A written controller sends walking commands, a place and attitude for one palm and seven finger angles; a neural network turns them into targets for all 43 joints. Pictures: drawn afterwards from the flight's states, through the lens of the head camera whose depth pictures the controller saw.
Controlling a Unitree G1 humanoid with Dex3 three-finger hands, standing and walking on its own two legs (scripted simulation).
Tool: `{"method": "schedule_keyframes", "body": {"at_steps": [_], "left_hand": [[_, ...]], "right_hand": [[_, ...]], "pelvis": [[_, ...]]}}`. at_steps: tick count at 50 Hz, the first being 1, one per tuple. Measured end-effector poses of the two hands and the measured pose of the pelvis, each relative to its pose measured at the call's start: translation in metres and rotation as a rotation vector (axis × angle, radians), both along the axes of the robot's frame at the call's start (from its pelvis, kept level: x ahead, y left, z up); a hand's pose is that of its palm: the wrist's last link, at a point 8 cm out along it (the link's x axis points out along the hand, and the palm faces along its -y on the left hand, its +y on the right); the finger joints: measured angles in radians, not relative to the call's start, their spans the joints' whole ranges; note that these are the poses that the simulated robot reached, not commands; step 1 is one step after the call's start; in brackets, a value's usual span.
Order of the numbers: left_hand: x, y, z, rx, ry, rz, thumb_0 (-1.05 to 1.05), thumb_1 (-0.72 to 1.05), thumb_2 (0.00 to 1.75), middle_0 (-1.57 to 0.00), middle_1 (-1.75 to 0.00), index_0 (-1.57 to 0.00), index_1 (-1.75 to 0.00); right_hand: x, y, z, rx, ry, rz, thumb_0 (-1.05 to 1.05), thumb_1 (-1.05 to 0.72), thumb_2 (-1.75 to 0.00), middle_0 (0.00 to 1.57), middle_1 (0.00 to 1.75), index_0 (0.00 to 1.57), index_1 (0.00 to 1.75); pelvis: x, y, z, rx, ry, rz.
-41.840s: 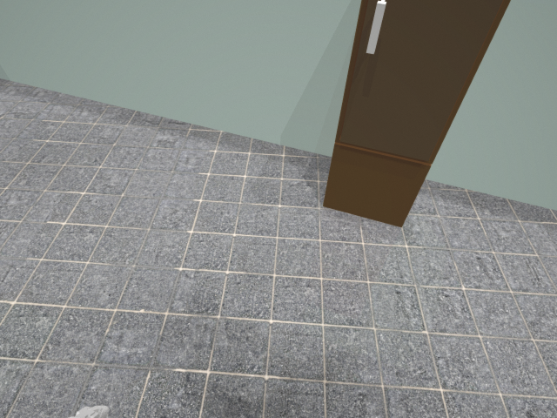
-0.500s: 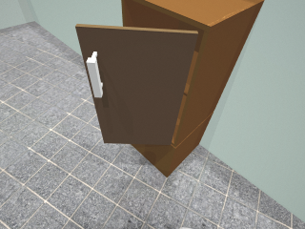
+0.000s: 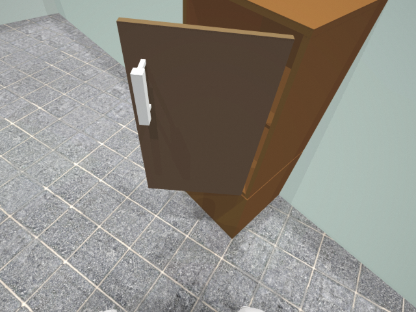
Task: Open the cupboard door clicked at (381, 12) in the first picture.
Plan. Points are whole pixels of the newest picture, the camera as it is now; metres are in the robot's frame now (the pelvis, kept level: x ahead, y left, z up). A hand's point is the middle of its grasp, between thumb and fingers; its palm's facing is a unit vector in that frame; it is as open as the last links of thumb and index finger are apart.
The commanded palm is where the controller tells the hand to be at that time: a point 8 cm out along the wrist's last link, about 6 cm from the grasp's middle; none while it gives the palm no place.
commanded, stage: come to a stop and stand still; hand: left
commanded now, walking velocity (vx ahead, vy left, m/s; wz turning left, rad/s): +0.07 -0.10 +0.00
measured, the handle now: (143, 93) +0.54 +0.18 +0.12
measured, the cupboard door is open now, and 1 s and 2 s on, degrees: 44 44 44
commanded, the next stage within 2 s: look again from close up in 0.82 s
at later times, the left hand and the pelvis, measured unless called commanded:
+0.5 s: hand out of the picture -0.05 +0.16 -0.17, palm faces +0.03 -0.98 -0.18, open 7.4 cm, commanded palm none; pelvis -0.02 -0.01 +0.01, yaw +0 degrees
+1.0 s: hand out of the picture -0.05 +0.15 -0.17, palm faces +0.05 -0.99 -0.15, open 7.4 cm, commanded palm none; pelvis -0.04 -0.01 +0.01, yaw +1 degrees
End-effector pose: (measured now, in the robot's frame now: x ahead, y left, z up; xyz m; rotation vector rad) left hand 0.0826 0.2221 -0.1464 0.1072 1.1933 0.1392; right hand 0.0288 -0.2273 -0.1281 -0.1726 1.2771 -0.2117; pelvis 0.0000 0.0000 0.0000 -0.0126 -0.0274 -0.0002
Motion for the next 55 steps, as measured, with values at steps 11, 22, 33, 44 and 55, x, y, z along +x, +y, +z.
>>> {"method": "schedule_keyframes", "body": {"at_steps": [11,22,33,44,55], "left_hand": [[-0.080,-0.004,0.010,0.016,0.187,-0.004,0.01,0.91,0.89,-0.19,-0.30,-0.20,-0.30],[-0.130,-0.015,0.007,0.013,0.226,0.010,0.01,0.91,0.89,-0.19,-0.30,-0.20,-0.30],[-0.132,-0.017,0.008,0.009,0.167,0.010,0.01,0.91,0.89,-0.19,-0.30,-0.20,-0.30],[-0.131,-0.021,0.006,-0.006,0.156,0.015,0.01,0.91,0.89,-0.19,-0.30,-0.20,-0.30],[-0.140,-0.027,0.004,-0.027,0.187,0.023,0.01,0.91,0.89,-0.19,-0.30,-0.20,-0.30]], "right_hand": [[0.016,-0.006,0.003,0.028,-0.031,0.006,0.01,-0.93,-0.89,0.20,0.30,0.20,0.30],[-0.017,-0.007,-0.005,0.044,0.002,0.046,0.01,-0.93,-0.90,0.20,0.30,0.20,0.30],[-0.058,-0.001,-0.005,0.072,0.057,0.039,0.01,-0.91,-0.90,0.20,0.30,0.20,0.30],[-0.080,0.002,-0.004,0.076,0.109,0.026,0.01,-0.91,-0.90,0.20,0.30,0.20,0.30],[-0.073,0.006,-0.002,0.078,0.106,0.027,0.01,-0.91,-0.90,0.20,0.30,0.20,0.30]], "pelvis": [[0.001,-0.003,0.012,0.005,-0.006,-0.020],[-0.016,-0.006,0.007,0.004,-0.024,0.004],[-0.031,-0.010,0.009,0.010,-0.012,0.016],[-0.036,-0.011,0.010,0.009,-0.007,0.022],[-0.035,-0.011,0.011,0.007,-0.005,0.019]]}}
